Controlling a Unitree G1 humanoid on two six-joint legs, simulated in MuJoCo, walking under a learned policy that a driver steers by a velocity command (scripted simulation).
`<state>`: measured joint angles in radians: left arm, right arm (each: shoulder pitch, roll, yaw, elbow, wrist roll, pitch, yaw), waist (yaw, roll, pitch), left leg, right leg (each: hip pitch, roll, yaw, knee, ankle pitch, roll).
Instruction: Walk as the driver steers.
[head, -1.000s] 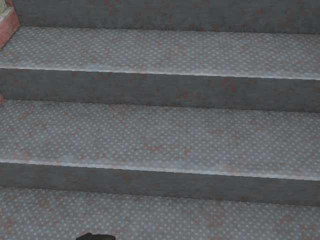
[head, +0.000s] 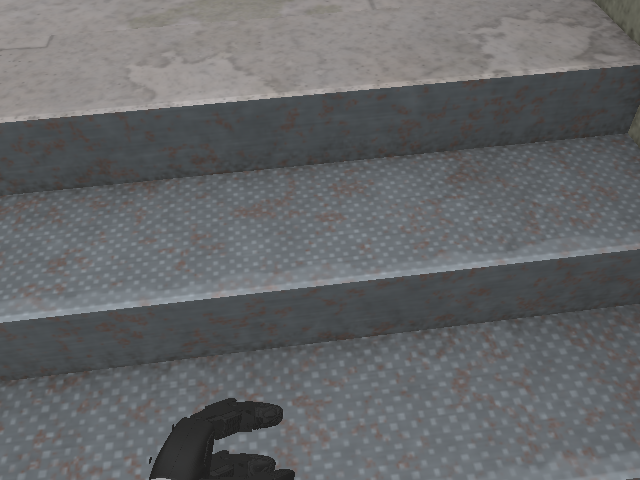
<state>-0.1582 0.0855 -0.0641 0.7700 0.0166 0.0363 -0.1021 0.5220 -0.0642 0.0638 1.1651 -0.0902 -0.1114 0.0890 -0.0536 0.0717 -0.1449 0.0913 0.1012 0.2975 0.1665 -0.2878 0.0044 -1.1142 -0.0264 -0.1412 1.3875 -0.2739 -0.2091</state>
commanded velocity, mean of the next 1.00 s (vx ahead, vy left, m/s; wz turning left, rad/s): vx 0.42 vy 0.00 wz -0.07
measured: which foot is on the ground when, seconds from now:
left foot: down 0.00-0.06, up 0.08-0.50, down 0.52-1.00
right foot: down 0.00-0.54, up 0.56-1.00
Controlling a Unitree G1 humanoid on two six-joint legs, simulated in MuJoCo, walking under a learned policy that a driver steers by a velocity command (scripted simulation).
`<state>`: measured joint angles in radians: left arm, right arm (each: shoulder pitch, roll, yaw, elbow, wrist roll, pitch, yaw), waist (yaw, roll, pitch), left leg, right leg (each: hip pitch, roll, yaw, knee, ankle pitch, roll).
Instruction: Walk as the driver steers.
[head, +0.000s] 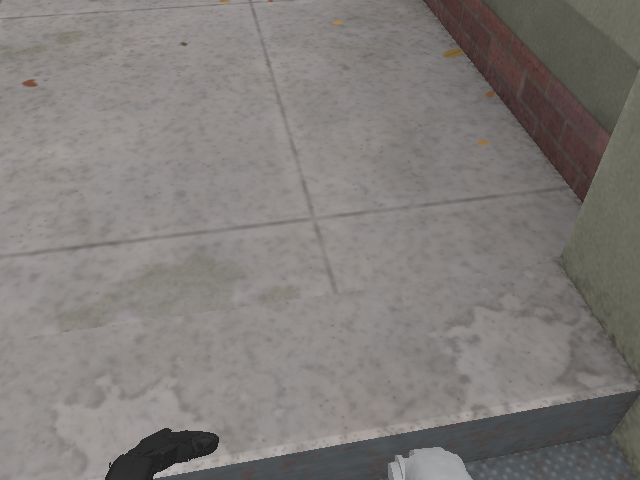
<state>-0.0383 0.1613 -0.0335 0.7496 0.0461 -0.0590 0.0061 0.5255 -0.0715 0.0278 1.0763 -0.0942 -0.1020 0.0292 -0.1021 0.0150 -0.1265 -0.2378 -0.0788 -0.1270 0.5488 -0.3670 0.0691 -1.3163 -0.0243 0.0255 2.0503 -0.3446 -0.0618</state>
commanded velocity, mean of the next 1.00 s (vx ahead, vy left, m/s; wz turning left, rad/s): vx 0.03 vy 0.00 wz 0.34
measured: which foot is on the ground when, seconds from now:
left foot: down 0.00-0.20, up 0.22-0.66, down 0.68-0.90, up 0.92-1.00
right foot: up 0.00-0.16, down 0.18-1.00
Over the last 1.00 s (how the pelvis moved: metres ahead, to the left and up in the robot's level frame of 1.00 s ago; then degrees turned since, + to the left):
0.51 -0.05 0.31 -1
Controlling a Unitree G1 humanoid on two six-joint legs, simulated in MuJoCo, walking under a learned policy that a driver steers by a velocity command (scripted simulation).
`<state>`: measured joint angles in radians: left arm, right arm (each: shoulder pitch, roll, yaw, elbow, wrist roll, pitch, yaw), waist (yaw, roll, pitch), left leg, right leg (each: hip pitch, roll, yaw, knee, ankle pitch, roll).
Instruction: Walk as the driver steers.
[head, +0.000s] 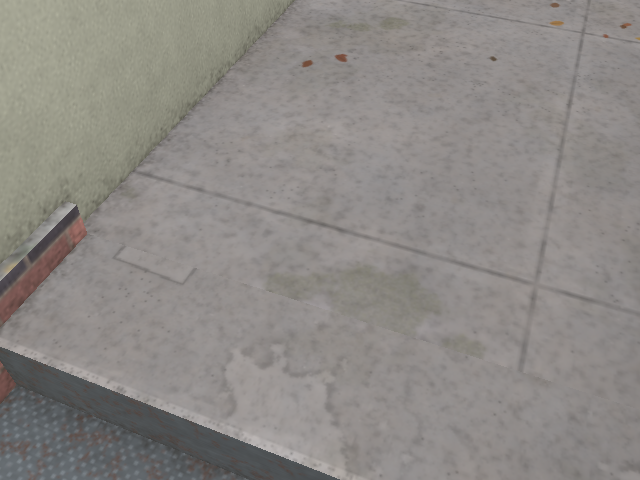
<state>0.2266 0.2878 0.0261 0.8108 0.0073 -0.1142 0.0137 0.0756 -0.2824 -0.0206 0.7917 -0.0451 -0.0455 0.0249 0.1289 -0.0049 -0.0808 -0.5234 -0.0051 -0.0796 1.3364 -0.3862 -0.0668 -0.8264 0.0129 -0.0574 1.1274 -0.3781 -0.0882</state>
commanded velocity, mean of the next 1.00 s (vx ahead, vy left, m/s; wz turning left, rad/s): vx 0.30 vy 0.00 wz -0.29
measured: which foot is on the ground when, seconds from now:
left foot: up 0.00-0.12, down 0.14-0.72, up 0.74-1.00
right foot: down 0.00-0.14, up 0.16-0.66, down 0.68-1.00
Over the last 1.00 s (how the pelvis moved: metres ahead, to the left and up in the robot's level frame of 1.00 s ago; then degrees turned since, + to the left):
0.08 -0.08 0.07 20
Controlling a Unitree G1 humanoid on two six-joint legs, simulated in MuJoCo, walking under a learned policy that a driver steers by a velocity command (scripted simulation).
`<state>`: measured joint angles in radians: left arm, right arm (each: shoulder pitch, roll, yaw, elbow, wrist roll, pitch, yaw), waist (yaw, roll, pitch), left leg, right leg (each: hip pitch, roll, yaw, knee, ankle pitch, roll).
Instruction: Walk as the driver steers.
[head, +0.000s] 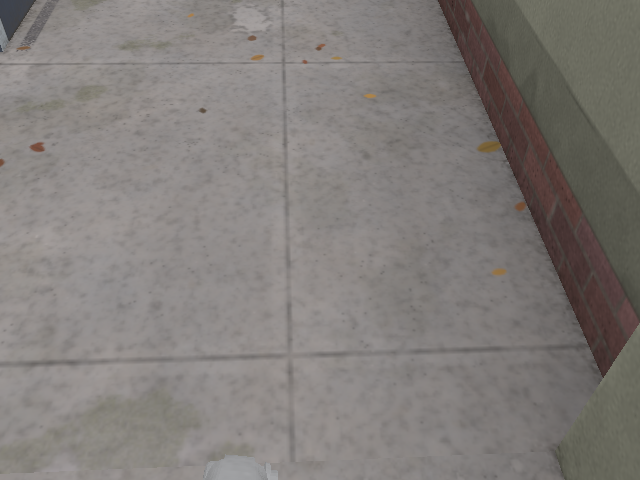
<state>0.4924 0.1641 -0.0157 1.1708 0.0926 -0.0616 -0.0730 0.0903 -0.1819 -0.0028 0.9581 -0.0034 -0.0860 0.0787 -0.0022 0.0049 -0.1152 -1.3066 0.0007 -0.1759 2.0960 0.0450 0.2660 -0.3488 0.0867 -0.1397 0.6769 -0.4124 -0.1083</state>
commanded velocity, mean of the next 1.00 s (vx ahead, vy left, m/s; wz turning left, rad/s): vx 0.13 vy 0.00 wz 0.43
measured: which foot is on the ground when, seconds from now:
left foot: up 0.00-0.24, down 0.26-0.76, up 0.78-1.00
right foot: down 0.00-0.28, up 0.30-0.76, down 0.78-1.00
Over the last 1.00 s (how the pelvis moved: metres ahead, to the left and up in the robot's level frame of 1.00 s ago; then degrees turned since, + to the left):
0.18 -0.17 0.07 -17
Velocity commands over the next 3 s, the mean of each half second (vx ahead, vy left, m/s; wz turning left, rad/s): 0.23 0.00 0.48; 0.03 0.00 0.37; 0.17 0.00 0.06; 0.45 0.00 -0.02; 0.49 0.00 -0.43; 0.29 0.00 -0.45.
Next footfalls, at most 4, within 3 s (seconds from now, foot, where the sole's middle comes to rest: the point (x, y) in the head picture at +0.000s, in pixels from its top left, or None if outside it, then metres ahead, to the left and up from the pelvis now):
0.26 left None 0.32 0.09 -0.59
0.78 right None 0.43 -0.11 -0.59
1.10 left None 0.30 0.13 -0.59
1.82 left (194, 419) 0.61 0.26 -0.59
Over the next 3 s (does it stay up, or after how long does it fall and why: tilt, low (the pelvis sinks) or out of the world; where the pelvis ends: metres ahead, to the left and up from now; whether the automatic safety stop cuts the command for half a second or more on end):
stays up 1.09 0.33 0.18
